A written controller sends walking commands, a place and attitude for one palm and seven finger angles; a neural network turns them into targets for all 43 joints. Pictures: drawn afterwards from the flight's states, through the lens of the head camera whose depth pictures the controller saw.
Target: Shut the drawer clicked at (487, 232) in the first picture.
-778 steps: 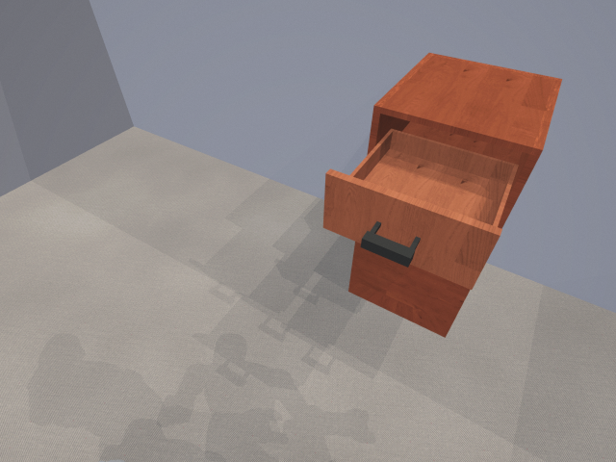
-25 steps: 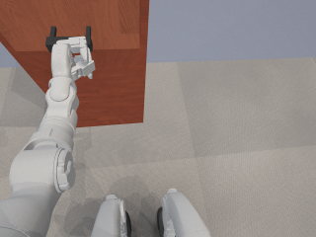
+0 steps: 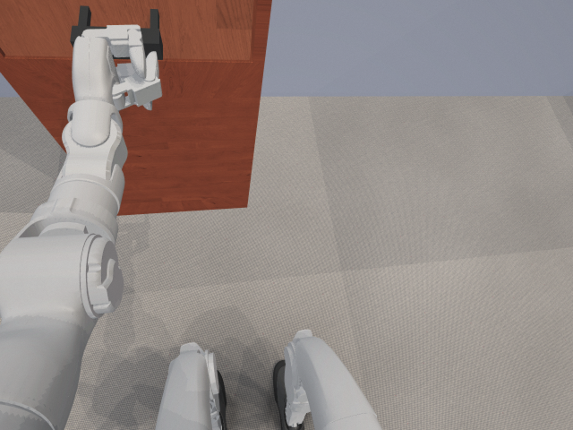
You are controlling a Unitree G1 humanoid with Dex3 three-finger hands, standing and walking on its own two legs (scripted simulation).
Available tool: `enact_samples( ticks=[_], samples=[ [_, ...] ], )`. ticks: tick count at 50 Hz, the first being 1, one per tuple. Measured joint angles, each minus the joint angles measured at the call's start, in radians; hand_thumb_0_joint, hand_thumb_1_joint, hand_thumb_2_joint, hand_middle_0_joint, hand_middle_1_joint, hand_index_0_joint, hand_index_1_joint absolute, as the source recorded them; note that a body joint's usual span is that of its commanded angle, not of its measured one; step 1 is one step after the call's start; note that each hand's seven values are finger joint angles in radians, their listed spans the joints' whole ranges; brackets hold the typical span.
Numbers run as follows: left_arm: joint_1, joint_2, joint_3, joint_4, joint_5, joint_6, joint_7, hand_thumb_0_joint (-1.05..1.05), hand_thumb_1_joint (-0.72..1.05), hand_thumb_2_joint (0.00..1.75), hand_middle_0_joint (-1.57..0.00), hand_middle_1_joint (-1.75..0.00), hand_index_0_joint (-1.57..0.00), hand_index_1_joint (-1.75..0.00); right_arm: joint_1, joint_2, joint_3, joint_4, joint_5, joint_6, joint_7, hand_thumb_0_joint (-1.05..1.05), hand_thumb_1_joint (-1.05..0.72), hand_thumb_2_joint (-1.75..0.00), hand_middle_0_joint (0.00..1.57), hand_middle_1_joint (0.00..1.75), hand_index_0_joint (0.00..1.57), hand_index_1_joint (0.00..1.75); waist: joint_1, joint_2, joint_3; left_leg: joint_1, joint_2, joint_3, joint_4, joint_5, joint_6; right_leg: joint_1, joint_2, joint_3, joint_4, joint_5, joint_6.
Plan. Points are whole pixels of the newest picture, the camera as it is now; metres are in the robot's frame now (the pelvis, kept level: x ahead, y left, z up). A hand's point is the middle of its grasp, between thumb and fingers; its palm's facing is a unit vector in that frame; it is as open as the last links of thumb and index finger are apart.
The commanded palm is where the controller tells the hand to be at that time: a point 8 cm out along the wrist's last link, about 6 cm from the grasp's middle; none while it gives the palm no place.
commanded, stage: push the drawer shut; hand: left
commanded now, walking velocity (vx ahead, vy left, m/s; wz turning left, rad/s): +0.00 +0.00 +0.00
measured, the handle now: (119, 29) +0.64 +0.14 +0.07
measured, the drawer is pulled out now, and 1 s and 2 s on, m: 0.00 0.00 0.00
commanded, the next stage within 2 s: pull the fist back off the drawer in 0.20 s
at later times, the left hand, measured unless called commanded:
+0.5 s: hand (151, 74) +0.56 +0.10 +0.07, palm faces -0.01 -1.00 -0.08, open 3.5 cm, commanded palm +0.58 +0.12 +0.07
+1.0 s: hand (158, 78) +0.56 +0.10 +0.07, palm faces +0.01 -1.00 -0.05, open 3.4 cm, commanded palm +0.53 +0.14 +0.07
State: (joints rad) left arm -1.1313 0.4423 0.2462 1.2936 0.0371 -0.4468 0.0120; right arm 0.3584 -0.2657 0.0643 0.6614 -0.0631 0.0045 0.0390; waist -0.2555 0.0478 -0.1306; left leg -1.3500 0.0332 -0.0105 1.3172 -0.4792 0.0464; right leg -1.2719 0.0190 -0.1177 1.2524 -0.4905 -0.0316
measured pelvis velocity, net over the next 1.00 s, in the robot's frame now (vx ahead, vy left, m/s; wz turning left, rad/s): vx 0.02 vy -0.01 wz -0.01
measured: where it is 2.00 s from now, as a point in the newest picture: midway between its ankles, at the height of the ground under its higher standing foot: (253, 421)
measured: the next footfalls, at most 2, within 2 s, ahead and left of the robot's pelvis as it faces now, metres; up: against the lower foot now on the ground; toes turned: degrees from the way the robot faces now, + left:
none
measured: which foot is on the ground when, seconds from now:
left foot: down 0.00-1.00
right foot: down 0.00-1.00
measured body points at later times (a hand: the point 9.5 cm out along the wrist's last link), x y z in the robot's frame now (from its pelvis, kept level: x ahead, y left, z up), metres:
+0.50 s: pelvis -0.01 +0.00 +0.00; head +0.16 +0.04 +0.41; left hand +0.56 +0.16 +0.07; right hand -0.03 -0.25 -0.10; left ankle +0.06 +0.09 -0.61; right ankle +0.05 -0.11 -0.61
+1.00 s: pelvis +0.02 -0.01 +0.01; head +0.18 +0.00 +0.43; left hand +0.55 +0.15 +0.07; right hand +0.02 -0.26 -0.10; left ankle +0.06 +0.09 -0.61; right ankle +0.05 -0.11 -0.61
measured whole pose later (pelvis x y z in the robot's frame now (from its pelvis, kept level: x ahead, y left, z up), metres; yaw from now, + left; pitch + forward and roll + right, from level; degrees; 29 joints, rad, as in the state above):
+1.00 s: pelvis +0.02 -0.01 +0.01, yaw -1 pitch +28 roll -3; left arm -0.98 0.37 0.30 1.16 0.00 -0.45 0.01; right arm 0.36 -0.26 0.05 0.63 -0.05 0.04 0.07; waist -0.21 0.06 -0.14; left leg -1.25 0.05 0.01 1.27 -0.50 0.03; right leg -1.20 0.04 -0.09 1.22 -0.50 -0.04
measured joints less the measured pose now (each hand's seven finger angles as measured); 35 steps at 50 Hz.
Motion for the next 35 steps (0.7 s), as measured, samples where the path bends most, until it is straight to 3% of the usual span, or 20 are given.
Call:
enact_samples(
  ticks=[19, 35],
  samples=[
    [-0.042, 0.012, -0.022, 0.042, -0.008, 0.019, 0.031, 0.1, 0.58, 0.96, -1.4, -1.6, -1.4, -1.6, 0.022, 0.0, 0.017, 0.032, -0.006, -0.057, -0.006, 0.01, -0.91, -0.9, 0.21, 0.3, 0.2, 0.3, -0.021, 0.006, -0.001, -0.01, -0.006, 0.006, -0.016, 0.023, 0.01, -0.009, -0.006, 0.006, -0.016, 0.024, 0.01],
    [-0.027, -0.017, -0.003, 0.015, 0.009, 0.004, 0.035, 0.05, 0.63, 0.97, -1.4, -1.6, -1.4, -1.6, 0.02, -0.002, 0.002, 0.012, -0.013, -0.023, 0.017, 0.01, -0.91, -0.9, 0.21, 0.3, 0.2, 0.3, 0.003, 0.001, 0.001, -0.015, -0.003, -0.002, 0.003, 0.011, -0.002, -0.017, -0.002, 0.0, 0.008, 0.007, -0.003]
  ],
)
